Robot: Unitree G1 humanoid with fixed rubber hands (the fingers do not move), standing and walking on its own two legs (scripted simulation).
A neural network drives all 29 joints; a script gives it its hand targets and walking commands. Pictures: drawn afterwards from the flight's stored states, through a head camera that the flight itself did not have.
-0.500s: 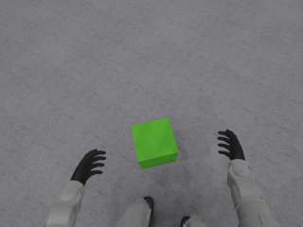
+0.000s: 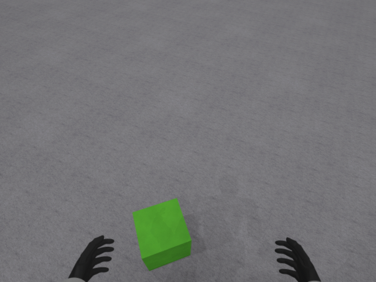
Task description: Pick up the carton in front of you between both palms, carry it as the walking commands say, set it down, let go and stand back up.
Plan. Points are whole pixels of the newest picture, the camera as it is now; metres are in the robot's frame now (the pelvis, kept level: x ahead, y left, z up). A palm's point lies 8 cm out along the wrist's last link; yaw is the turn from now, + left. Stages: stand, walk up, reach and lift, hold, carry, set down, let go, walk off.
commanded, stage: let go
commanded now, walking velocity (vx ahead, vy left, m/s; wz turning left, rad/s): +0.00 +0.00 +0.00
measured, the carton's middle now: (162, 234) +0.42 +0.13 -0.65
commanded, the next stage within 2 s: stand in 0.40 s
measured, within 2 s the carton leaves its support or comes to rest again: neither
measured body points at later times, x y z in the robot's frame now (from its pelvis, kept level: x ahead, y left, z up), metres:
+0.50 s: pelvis -0.02 +0.03 -0.01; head -0.01 +0.05 +0.44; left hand +0.13 +0.29 -0.09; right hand +0.12 -0.22 -0.09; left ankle +0.00 +0.14 -0.74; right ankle -0.07 -0.10 -0.74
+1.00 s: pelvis +0.03 +0.05 -0.03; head +0.04 +0.06 +0.42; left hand +0.06 +0.33 -0.15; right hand +0.17 -0.19 -0.13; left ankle +0.00 +0.14 -0.74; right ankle -0.07 -0.10 -0.74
